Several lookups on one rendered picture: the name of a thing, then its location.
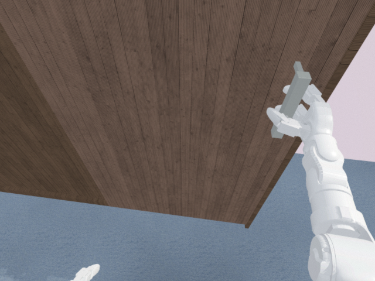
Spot right robot upper arm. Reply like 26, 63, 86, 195
308, 233, 375, 281

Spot left robot hand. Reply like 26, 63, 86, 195
71, 264, 100, 281

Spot right robot forearm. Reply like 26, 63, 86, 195
302, 134, 375, 244

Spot handle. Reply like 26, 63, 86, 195
271, 61, 312, 139

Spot right robot hand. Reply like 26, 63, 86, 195
267, 84, 333, 144

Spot wardrobe door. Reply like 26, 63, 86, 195
0, 23, 105, 199
0, 0, 375, 225

